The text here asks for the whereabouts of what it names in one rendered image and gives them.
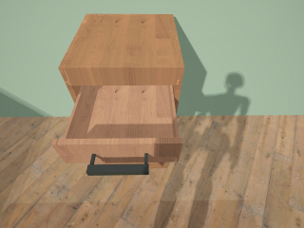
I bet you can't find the handle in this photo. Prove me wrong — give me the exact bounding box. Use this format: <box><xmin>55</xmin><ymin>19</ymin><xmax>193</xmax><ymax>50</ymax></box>
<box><xmin>86</xmin><ymin>153</ymin><xmax>149</xmax><ymax>176</ymax></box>

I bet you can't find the cabinet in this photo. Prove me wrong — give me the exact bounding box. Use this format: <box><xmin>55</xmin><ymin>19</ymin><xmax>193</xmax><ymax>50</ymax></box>
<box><xmin>58</xmin><ymin>13</ymin><xmax>184</xmax><ymax>169</ymax></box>

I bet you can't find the drawer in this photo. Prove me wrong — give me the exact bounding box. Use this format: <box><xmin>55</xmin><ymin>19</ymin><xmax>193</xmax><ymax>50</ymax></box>
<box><xmin>51</xmin><ymin>85</ymin><xmax>183</xmax><ymax>163</ymax></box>

